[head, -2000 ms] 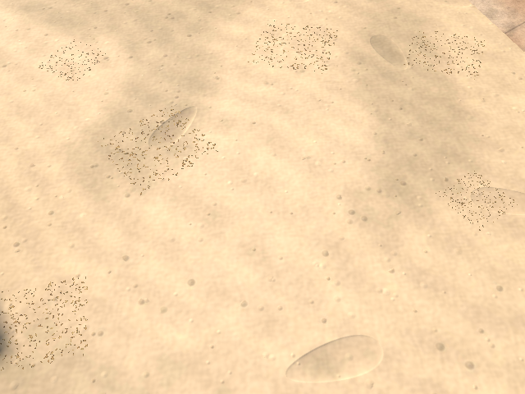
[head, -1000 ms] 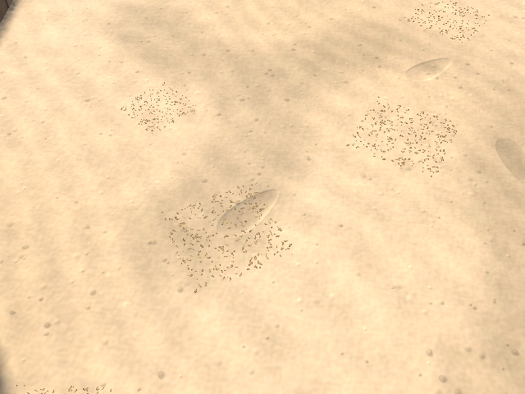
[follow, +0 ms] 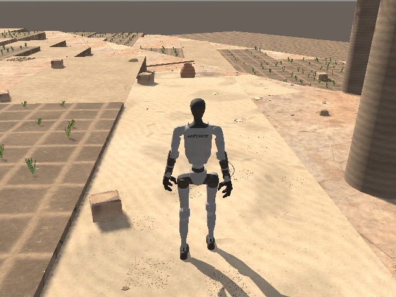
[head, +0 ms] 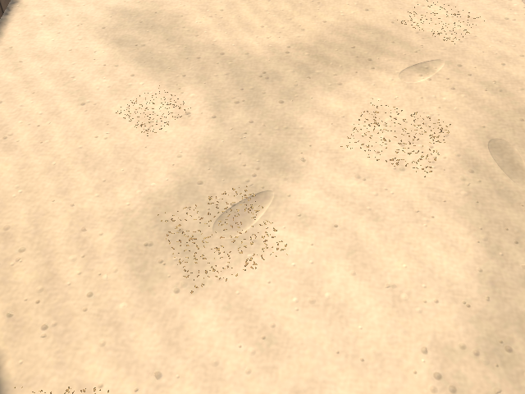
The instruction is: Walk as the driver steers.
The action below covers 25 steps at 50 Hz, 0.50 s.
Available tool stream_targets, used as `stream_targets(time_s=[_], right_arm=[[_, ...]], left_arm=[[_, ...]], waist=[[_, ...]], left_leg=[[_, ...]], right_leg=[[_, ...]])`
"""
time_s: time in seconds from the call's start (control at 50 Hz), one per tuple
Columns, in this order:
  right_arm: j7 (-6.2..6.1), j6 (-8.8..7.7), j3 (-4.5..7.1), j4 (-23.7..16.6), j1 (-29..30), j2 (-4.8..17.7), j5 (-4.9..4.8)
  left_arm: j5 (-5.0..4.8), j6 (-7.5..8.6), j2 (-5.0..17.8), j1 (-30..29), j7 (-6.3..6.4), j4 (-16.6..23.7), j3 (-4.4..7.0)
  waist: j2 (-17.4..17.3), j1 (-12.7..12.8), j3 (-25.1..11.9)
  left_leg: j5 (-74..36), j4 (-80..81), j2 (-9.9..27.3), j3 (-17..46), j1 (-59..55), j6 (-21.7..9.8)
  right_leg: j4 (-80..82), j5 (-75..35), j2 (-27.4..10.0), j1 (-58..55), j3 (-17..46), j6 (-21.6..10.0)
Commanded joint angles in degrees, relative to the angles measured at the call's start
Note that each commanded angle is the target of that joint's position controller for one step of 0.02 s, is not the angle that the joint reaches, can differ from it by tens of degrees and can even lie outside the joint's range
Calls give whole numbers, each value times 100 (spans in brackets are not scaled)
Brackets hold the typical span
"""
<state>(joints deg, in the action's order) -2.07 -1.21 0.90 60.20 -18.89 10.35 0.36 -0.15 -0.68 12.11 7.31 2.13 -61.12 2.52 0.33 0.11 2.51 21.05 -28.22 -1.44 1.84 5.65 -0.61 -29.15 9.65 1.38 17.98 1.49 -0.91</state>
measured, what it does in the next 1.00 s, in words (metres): walks ahead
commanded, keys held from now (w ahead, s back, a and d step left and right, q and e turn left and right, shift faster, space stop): no key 0.28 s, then w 0.72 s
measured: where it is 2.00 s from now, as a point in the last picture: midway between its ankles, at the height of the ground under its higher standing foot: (269, 266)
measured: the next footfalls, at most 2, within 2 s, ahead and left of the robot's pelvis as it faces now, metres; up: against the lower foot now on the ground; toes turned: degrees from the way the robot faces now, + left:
left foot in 1.06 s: +0.49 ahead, +0.12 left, +0.00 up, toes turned +3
right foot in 1.62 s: +0.80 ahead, -0.12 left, +0.00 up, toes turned -2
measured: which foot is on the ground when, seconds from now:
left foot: down 0.00-0.56, up 0.58-1.00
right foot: down 0.00-1.00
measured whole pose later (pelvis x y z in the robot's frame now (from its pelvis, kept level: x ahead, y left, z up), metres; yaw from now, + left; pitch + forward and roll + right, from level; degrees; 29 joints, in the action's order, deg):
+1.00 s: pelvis +0.25 -0.01 +0.00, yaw +0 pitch +2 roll -1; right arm 2.2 -5.4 2.2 47.1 1.0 12.9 -1.6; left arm -0.7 4.3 12.8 26.1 0.7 -62.2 1.5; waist -1.5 5.3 1.5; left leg -0.9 -32.0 3.7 -1.2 35.7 -2.5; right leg -9.0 20.3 2.0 -9.3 -2.1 -1.2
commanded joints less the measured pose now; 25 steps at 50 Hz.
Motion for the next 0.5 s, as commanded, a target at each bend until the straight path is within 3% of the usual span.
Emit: stream_targets(time_s=[0.02,0.28,0.3,0.34,0.38,0.4,0.42,0.44,0.48,0.5], right_arm=[[-17,-37,83,-54,-453,509,-2],[-25,-51,62,54,-655,421,-9],[-26,-45,51,119,-778,364,-9],[-56,-28,113,66,-744,559,-54],[-78,-86,175,-12,-918,751,-118],[-77,-146,242,-1,-1059,959,-162],[-75,-206,321,-39,-896,1173,-181],[-63,-257,333,-75,-832,1134,-165],[-3,-308,313,-127,-780,970,-170],[27,-291,309,-164,-663,961,-203]], left_arm=[[-1,43,591,-61,18,162,86],[-8,28,547,17,30,20,56],[-4,23,479,119,29,-43,37],[-51,31,564,164,33,-64,73],[-77,168,545,-131,-8,83,71],[-111,288,432,-362,-58,195,45],[-133,399,404,-500,-114,279,37],[-135,491,434,-543,-165,323,41],[-192,627,455,-469,-247,370,51],[-222,669,435,-244,-277,306,64]], waist=[[-52,5,8],[-63,11,35],[-83,0,-76],[-241,-18,191],[-459,-205,572],[-793,-300,747],[-1056,-280,994],[-1011,-267,1075],[-863,-159,1030],[-810,2,934]], left_leg=[[-574,712,232,169,1147,-90],[-627,731,227,129,1142,-89],[-78,803,200,102,1099,-113],[1362,884,242,272,1287,-345],[2387,1296,716,982,1200,-746],[2582,1726,1237,1691,895,-1022],[2356,1956,1765,2257,683,-1255],[1873,1941,1963,2400,511,-1352],[764,1679,1842,2007,112,-1206],[400,1492,1627,1620,271,-1036]], right_leg=[[354,-412,-305,-957,356,-257],[353,-469,-285,-947,351,-262],[367,147,-222,-983,288,-258],[126,1866,20,-564,68,-267],[-314,2335,103,259,-50,-263],[-809,1727,168,741,-289,-198],[-1278,1177,-10,1201,-334,-204],[-1497,1191,-206,1482,-228,-255],[-1138,1482,-322,1532,-281,-341],[-531,1261,-247,914,-431,-356]])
